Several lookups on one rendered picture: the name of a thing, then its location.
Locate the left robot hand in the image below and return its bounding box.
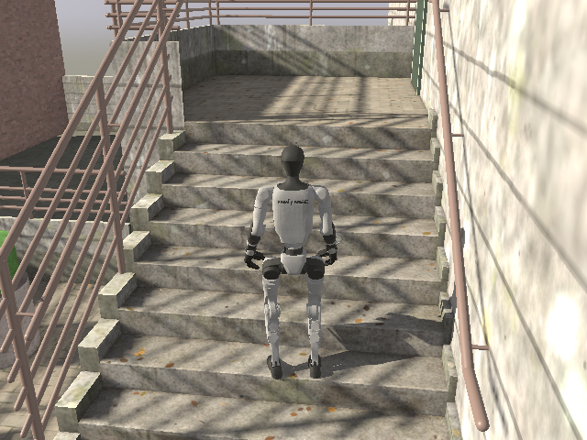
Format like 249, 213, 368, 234
244, 251, 265, 270

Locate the robot torso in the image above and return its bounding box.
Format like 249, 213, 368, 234
271, 181, 315, 275

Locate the robot right forearm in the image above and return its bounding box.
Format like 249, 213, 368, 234
323, 222, 338, 254

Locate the right robot upper arm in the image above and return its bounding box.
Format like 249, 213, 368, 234
312, 185, 333, 236

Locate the right robot foot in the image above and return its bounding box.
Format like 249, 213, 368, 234
308, 355, 322, 379

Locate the left robot upper arm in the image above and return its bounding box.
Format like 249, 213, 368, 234
251, 185, 274, 237

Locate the robot left forearm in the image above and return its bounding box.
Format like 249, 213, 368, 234
245, 223, 260, 256

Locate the right robot hand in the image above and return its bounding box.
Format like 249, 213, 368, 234
316, 248, 337, 266

